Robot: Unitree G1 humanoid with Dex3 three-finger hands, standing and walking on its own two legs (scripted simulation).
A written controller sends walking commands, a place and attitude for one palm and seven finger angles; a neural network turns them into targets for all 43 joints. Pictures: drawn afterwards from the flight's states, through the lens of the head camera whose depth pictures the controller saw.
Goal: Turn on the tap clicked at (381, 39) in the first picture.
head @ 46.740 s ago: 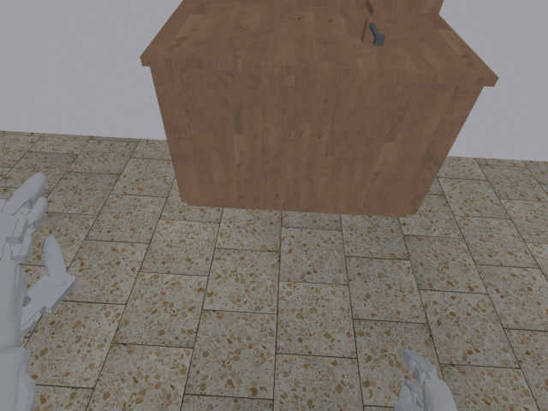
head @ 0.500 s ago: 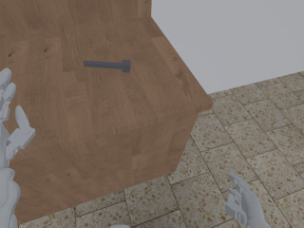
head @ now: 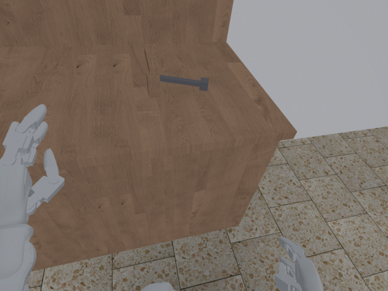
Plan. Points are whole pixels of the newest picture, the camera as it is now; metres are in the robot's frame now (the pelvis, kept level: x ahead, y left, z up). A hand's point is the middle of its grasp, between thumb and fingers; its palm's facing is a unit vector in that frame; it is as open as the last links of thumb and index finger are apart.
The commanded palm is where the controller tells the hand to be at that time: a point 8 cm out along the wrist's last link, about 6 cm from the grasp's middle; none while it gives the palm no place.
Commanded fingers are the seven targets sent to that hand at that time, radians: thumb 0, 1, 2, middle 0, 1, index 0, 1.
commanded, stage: come to a stop and stand still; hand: left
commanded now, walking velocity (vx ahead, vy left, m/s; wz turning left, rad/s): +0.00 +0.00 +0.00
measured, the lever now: (204, 84) +0.65 +0.03 +0.10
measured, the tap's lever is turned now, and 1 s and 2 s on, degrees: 68 68 68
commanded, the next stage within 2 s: look again from close up in 1.44 s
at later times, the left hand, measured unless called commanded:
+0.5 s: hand (36, 185) +0.21 +0.26 +0.18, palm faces +0.30 -0.86 -0.41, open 7.4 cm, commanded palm +0.15 +0.28 +0.19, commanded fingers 0.00 0.90 0.90 -0.20 -0.30 -0.20 -0.30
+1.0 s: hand (30, 187) +0.22 +0.29 +0.15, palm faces +0.32 -0.87 -0.36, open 7.4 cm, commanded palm +0.17 +0.31 +0.19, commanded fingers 0.00 0.90 0.90 -0.20 -0.30 -0.20 -0.30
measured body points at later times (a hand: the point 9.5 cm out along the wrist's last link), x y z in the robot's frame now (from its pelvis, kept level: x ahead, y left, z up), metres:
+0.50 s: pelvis -0.04 +0.03 +0.01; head -0.04 +0.04 +0.46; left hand +0.18 +0.30 +0.20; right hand +0.07 -0.22 -0.08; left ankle +0.01 +0.11 -0.68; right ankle -0.11 -0.03 -0.73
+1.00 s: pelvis -0.03 +0.06 +0.01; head -0.01 +0.05 +0.46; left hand +0.20 +0.33 +0.17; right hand +0.11 -0.18 -0.09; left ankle +0.01 +0.15 -0.73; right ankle -0.10 -0.04 -0.72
